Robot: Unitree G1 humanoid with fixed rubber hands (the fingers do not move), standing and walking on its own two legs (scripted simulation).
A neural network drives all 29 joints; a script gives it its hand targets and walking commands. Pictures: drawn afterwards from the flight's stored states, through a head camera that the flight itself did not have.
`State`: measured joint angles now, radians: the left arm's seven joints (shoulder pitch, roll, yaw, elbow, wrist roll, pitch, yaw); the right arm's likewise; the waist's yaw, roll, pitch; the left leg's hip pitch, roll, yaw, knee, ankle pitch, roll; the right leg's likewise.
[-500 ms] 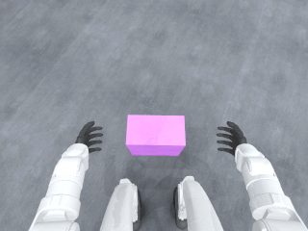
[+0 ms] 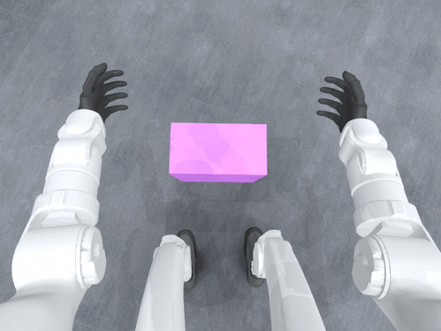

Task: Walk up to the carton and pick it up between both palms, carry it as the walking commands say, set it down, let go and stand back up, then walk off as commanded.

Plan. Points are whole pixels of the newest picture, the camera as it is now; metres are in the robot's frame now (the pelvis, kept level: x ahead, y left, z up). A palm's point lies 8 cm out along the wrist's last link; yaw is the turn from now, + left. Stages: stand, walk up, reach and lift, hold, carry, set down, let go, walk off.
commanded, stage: reach and lift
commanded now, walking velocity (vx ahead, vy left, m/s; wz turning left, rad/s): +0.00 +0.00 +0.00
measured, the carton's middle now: (217, 157) +0.46 +0.00 -0.51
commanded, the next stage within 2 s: none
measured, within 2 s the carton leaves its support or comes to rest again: neither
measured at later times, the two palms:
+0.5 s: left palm (112, 114) +0.50 +0.22 -0.17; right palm (331, 123) +0.47 -0.23 -0.17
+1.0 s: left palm (134, 133) +0.50 +0.22 -0.32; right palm (305, 139) +0.47 -0.23 -0.32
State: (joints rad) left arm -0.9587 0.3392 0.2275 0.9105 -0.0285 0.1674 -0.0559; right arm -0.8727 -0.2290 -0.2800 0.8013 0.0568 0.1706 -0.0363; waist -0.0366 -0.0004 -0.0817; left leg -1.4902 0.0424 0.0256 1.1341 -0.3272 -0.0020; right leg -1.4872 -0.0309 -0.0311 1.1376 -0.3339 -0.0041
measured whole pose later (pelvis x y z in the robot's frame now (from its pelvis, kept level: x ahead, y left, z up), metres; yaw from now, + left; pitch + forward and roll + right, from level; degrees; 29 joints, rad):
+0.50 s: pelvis +0.00 +0.01 -0.06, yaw +0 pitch +50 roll +0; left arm -1.05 0.33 0.30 0.90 0.01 0.12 -0.07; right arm -0.97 -0.27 -0.36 0.85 0.03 0.10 0.03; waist -0.04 0.01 -0.15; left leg -1.82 0.04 0.04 1.33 -0.38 0.02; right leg -1.81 -0.04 -0.01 1.33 -0.38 0.01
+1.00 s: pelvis -0.03 +0.00 -0.19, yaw -1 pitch +46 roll -1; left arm -1.21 0.42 0.18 0.98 -0.13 0.12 0.00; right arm -1.12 -0.33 -0.24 0.90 0.16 0.11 -0.06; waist -0.03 -0.01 0.02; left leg -2.17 0.05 0.00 1.87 -0.51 0.01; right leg -2.17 -0.03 -0.02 1.87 -0.51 0.00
